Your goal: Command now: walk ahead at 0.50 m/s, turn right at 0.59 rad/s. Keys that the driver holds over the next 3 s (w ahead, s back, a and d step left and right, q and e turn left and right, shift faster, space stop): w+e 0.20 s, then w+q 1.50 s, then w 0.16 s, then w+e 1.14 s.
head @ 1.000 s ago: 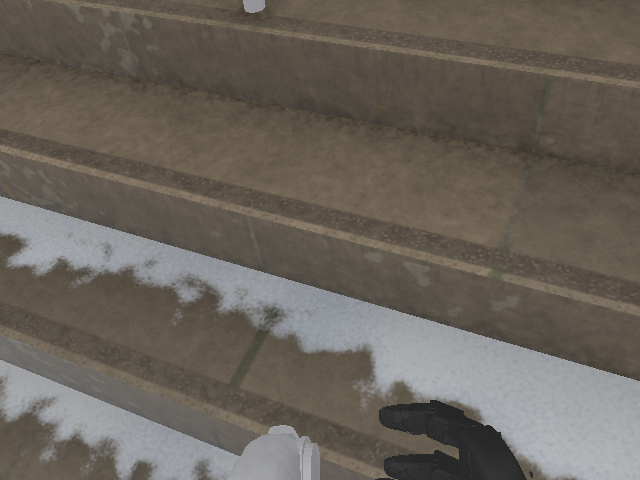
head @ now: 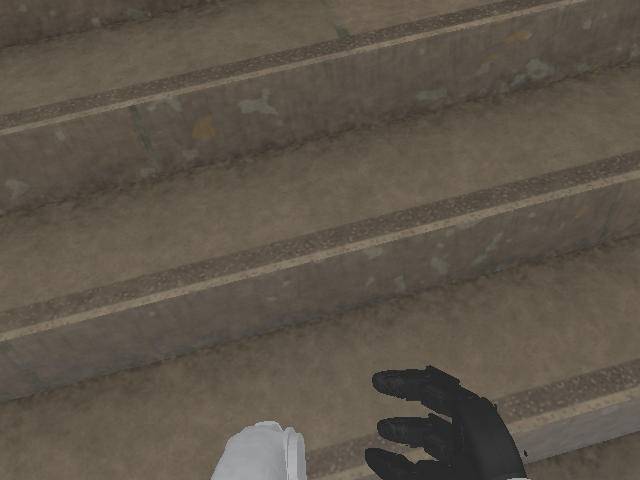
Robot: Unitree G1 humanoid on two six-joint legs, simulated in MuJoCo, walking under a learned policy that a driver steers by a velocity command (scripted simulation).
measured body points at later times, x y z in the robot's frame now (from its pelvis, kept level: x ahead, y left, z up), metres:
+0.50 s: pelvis +0.27 -0.02 +0.16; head +0.28 -0.01 +0.61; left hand +0.53 +0.07 +0.08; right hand +0.18 -0.21 +0.02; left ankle +0.20 +0.11 -0.58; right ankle +0.33 -0.18 -0.51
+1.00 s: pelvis +0.50 -0.01 +0.25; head +0.47 +0.00 +0.70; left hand +0.61 +0.25 +0.15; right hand +0.65 -0.23 +0.15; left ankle +0.51 +0.05 -0.42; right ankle +0.40 -0.18 -0.24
